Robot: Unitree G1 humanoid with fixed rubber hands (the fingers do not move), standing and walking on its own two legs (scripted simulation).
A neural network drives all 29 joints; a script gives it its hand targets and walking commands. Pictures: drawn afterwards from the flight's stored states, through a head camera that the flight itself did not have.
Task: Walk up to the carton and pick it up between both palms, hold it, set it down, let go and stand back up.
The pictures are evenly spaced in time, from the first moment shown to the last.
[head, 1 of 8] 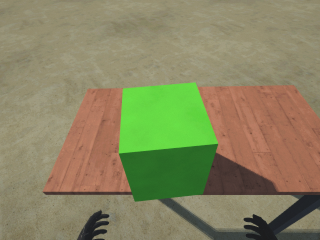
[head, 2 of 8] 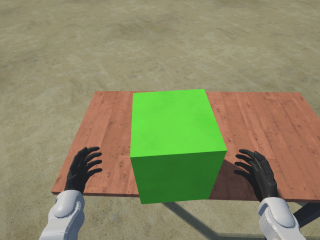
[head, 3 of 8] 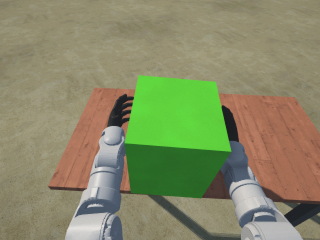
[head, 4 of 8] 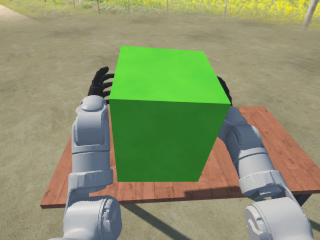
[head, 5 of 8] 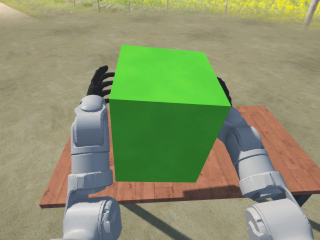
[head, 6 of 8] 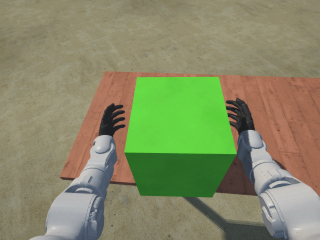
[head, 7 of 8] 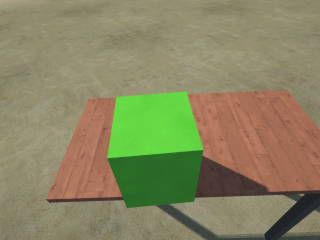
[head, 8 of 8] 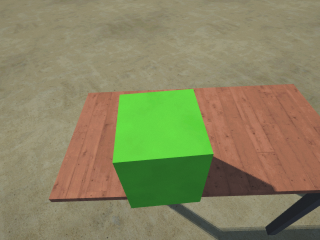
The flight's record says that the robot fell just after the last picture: no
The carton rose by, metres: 0.18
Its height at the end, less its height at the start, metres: +0.00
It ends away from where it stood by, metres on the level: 0.03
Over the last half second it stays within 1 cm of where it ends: yes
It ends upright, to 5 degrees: yes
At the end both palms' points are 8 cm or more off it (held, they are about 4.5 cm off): yes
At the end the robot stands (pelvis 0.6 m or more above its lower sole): yes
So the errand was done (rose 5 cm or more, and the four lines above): yes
